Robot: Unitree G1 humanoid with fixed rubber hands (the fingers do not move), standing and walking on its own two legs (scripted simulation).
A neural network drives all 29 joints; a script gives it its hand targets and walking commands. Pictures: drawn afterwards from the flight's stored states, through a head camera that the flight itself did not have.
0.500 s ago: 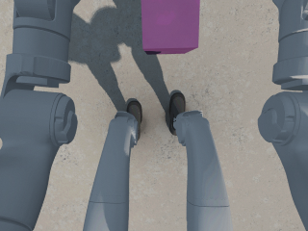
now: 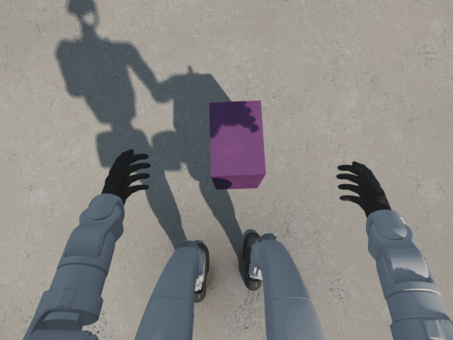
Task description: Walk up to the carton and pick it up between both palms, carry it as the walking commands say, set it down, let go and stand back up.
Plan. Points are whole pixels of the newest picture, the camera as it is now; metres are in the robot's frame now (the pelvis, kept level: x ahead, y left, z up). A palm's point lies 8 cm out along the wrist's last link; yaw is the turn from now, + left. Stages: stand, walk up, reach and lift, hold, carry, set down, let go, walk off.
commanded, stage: let go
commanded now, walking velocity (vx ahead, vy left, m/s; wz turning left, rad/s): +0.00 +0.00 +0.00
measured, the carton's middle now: (235, 150) +0.55 -0.01 -0.57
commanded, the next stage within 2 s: stand in 0.86 s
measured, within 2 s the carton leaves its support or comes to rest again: neither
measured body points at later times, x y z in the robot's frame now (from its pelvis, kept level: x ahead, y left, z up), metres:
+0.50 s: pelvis +0.04 +0.01 +0.05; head +0.06 +0.01 +0.50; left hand +0.22 +0.24 -0.02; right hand +0.20 -0.23 -0.02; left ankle +0.07 +0.13 -0.67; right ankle +0.11 -0.08 -0.68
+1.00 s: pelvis +0.11 +0.02 +0.05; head +0.11 +0.02 +0.50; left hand +0.29 +0.26 -0.03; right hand +0.25 -0.25 -0.02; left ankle +0.07 +0.13 -0.68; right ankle +0.11 -0.08 -0.68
